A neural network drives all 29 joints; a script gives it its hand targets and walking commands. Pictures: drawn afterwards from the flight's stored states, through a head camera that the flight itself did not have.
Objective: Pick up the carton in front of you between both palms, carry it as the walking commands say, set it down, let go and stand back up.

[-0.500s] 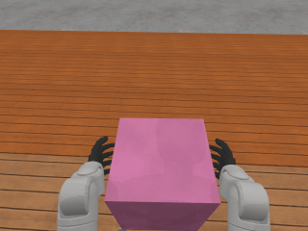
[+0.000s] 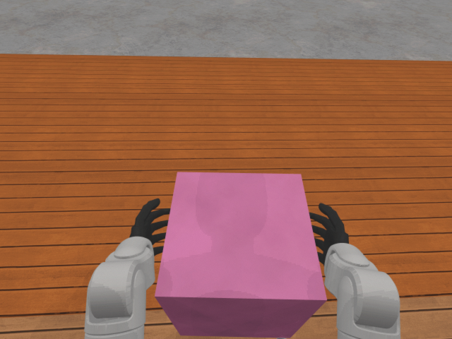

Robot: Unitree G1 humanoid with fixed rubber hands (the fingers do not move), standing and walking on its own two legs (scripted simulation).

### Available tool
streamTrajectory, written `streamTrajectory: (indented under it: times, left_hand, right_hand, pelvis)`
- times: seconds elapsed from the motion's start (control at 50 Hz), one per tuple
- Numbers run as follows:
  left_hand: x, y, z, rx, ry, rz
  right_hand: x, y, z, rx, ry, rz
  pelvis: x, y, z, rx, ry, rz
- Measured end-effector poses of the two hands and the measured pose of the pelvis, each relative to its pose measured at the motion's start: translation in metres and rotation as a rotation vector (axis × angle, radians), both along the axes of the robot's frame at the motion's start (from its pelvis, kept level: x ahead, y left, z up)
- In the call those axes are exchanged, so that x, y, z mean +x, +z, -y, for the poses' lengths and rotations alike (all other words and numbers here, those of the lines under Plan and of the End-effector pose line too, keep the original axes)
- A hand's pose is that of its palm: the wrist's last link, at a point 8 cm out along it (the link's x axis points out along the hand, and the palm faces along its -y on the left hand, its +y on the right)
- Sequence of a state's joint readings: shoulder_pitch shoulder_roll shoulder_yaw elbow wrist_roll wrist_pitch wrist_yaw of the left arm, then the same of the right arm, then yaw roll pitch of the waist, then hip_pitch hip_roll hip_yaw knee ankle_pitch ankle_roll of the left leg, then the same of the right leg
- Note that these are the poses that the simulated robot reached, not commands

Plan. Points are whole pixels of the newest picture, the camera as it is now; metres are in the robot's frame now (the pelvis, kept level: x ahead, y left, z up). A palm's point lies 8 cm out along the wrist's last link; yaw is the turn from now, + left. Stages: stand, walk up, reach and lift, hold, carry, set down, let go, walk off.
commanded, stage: carry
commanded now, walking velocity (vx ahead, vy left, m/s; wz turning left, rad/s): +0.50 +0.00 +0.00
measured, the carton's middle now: (236, 259) +0.28 -0.01 +0.00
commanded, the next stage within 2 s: none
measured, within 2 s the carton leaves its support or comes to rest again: neither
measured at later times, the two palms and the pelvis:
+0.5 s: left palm (179, 93) +0.65 +0.14 +0.10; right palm (299, 95) +0.67 -0.16 +0.10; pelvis +0.32 -0.03 -0.01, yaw +2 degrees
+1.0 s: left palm (188, 50) +1.02 +0.16 +0.04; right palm (274, 54) +1.01 -0.14 +0.05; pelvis +0.65 +0.02 -0.04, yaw +1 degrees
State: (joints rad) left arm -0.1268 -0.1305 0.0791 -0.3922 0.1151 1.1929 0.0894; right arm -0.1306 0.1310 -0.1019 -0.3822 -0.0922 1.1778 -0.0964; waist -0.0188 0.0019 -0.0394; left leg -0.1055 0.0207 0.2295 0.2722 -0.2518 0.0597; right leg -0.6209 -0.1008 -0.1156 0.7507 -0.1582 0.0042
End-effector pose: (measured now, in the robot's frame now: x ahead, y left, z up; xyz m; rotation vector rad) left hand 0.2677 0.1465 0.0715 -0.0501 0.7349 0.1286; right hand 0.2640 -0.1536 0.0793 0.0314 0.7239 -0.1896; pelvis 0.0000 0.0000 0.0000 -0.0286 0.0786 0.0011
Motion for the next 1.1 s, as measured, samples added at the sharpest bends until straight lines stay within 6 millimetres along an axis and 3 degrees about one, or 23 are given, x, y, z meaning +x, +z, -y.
streamTrajectory:
  times: [0.1,0.2,0.36,0.52,0.58,0.66,0.76,0.84,1.0,1.1]
  left_hand:
    - [0.074,0.008,0.004,0.006,0.038,0.064]
    - [0.158,0.001,0.016,0.028,0.073,0.090]
    - [0.262,0.005,0.015,0.035,0.114,-0.003]
    - [0.406,0.029,0.009,0.067,0.041,0.048]
    - [0.461,0.026,0.002,0.069,0.021,0.042]
    - [0.534,0.006,-0.010,0.057,-0.015,0.036]
    - [0.600,-0.027,-0.016,0.035,-0.040,-0.076]
    - [0.644,-0.039,-0.016,0.025,-0.043,-0.121]
    - [0.748,-0.030,-0.011,-0.011,-0.002,0.017]
    - [0.827,-0.021,-0.006,0.023,0.019,0.114]
  right_hand:
    - [0.084,0.005,0.004,0.012,0.035,0.064]
    - [0.177,-0.011,0.016,0.042,0.063,0.090]
    - [0.294,-0.007,0.014,0.043,0.109,-0.001]
    - [0.427,0.019,0.009,-0.012,0.108,0.051]
    - [0.479,0.020,0.002,-0.028,0.099,0.044]
    - [0.545,0.007,-0.010,-0.054,0.075,0.034]
    - [0.598,-0.026,-0.016,-0.054,0.040,-0.078]
    - [0.635,-0.042,-0.016,-0.024,0.004,-0.122]
    - [0.742,-0.031,-0.011,0.017,-0.028,0.019]
    - [0.832,-0.028,-0.005,0.022,0.018,0.116]
  pelvis:
    - [0.079,-0.012,0.013,0.012,0.011,0.008]
    - [0.158,-0.035,0.030,0.006,0.038,0.031]
    - [0.241,-0.013,0.042,0.039,0.044,0.007]
    - [0.336,-0.011,0.029,0.029,0.024,-0.011]
    - [0.381,-0.020,0.019,0.014,0.019,-0.011]
    - [0.445,-0.046,0.001,0.002,0.003,0.009]
    - [0.502,-0.043,-0.013,0.002,0.006,-0.003]
    - [0.545,-0.034,-0.022,-0.008,0.005,-0.022]
    - [0.648,-0.037,-0.021,0.004,0.021,-0.040]
    - [0.734,-0.068,-0.010,0.053,0.054,-0.013]
